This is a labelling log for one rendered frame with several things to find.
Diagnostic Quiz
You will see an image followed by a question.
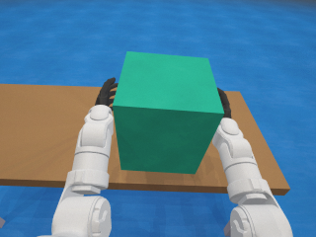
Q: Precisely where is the carton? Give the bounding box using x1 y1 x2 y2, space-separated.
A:
113 51 224 175

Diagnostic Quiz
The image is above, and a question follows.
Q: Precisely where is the left robot upper arm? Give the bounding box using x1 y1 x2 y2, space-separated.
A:
38 196 112 237

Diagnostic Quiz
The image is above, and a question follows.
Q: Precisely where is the robot right hand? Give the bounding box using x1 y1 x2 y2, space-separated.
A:
217 87 232 119

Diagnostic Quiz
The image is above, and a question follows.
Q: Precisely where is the table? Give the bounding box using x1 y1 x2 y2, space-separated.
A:
0 83 290 237

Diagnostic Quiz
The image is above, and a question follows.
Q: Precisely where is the right robot upper arm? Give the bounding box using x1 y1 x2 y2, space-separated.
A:
230 204 292 237

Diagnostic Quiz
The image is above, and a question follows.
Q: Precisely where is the left robot forearm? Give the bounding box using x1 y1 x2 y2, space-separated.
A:
51 105 114 234

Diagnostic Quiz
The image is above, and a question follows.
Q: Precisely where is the robot left hand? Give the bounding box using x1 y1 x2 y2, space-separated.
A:
95 77 119 111

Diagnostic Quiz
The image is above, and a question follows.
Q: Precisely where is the right robot forearm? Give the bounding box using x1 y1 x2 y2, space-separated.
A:
212 118 293 237

